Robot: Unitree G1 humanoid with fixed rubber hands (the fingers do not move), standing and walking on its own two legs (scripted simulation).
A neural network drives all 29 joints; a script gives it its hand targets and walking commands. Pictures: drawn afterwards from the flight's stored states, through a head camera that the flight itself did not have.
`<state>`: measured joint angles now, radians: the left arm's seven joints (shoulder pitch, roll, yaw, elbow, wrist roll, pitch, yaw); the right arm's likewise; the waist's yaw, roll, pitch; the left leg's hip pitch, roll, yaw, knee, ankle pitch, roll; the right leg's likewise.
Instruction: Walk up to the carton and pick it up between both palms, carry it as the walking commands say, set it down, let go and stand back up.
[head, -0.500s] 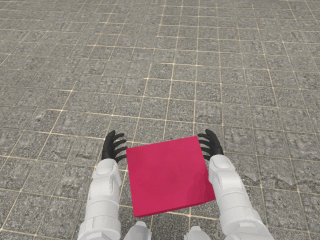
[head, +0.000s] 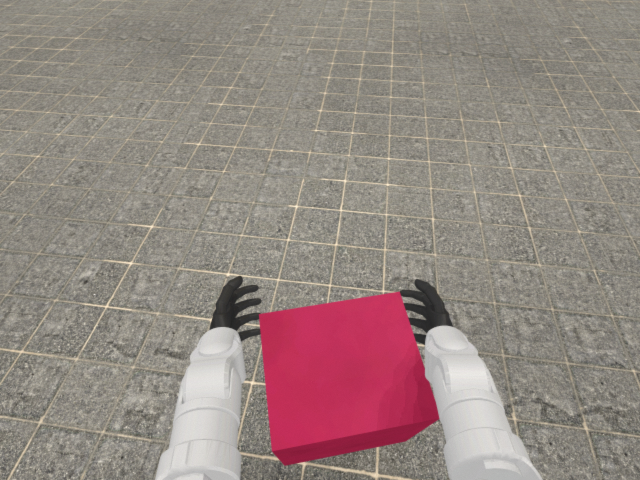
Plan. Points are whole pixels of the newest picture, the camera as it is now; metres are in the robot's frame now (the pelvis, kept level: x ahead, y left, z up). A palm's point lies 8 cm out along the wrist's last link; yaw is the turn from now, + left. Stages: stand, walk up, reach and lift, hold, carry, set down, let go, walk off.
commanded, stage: reach and lift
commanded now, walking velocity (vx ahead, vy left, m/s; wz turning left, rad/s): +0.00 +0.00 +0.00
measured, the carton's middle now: (338, 383) +0.30 +0.01 -0.11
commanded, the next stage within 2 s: none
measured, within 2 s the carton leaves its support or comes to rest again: neither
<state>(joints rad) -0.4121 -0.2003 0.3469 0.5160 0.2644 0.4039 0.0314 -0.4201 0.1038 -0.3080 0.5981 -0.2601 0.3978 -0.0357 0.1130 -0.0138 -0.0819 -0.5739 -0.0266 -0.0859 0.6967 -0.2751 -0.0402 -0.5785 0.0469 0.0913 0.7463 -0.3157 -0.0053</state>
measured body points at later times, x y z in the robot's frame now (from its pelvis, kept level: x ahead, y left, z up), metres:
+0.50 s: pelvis +0.01 +0.00 +0.02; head -0.02 -0.01 +0.47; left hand +0.31 +0.17 +0.06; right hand +0.35 -0.11 +0.05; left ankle +0.04 +0.14 -0.71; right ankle +0.03 -0.11 -0.71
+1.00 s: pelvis +0.02 +0.00 +0.03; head -0.03 -0.01 +0.48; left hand +0.32 +0.16 +0.08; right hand +0.33 -0.13 +0.07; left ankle +0.04 +0.14 -0.71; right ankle +0.03 -0.11 -0.71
